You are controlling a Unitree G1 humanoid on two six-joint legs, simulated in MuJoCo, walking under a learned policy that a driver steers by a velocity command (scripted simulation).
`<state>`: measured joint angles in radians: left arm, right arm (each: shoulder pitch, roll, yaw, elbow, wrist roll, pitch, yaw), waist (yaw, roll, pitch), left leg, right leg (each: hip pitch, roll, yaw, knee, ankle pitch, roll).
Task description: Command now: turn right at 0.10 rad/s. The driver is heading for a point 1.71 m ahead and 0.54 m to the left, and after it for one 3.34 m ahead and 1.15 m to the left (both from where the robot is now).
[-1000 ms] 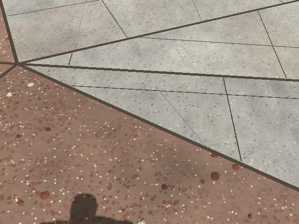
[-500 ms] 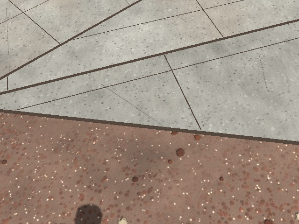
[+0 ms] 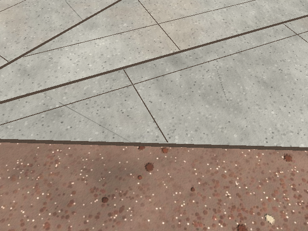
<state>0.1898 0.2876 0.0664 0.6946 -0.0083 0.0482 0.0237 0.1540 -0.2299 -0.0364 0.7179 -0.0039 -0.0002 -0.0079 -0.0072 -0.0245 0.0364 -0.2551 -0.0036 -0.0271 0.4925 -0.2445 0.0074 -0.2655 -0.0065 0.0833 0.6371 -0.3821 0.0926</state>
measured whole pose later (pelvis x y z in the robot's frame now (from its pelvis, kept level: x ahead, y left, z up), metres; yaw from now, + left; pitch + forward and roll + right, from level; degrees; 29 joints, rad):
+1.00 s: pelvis +0.18 +0.00 +0.00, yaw +0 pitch +1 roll +0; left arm 0.02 0.25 0.04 0.73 -0.02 -0.08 -0.04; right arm 0.48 -0.22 -0.02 0.95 0.01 -0.07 -0.01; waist -0.10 -0.04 0.03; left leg 0.14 -0.03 0.01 0.15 -0.31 0.04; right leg -0.62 -0.06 -0.01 0.59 0.03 0.00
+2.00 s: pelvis +0.75 +0.05 +0.01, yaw +16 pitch +2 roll +0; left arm 0.05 0.30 0.04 0.74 0.01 -0.10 0.00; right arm 0.35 -0.28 -0.06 0.75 0.02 -0.05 -0.01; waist -0.07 -0.04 0.03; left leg -0.13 -0.12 -0.13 0.32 -0.21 0.09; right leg -0.65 -0.07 0.11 0.63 0.02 0.06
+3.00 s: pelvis +1.15 +0.25 +0.00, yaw +48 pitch +2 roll +0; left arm 0.13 0.31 0.04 0.75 0.01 -0.01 0.03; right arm 0.19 -0.29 -0.05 0.65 -0.01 -0.01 0.00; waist -0.02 -0.04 0.06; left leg -0.32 -0.10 -0.06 0.43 -0.14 0.08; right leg -0.60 -0.07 0.07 0.88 -0.25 0.09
